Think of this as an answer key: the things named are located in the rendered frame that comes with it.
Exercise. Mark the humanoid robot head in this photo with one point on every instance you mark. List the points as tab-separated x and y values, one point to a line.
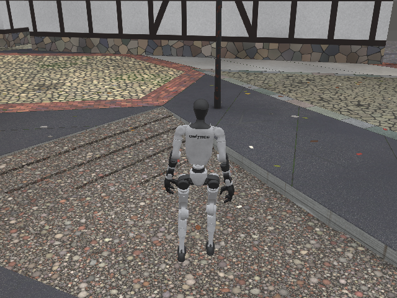
200	108

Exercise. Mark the robot left upper arm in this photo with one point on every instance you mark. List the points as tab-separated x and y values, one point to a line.
177	141

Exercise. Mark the left robot hand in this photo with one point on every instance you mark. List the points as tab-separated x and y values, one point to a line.
167	185

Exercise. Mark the right robot forearm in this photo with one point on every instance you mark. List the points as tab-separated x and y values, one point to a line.
225	167

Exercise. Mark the right robot hand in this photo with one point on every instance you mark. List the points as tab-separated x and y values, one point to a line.
230	190

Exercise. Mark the robot right upper arm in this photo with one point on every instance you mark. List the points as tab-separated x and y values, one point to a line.
221	143

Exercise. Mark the left robot forearm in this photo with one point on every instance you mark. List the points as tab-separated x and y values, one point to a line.
171	167

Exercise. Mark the right robot thigh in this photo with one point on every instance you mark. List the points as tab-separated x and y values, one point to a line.
213	182

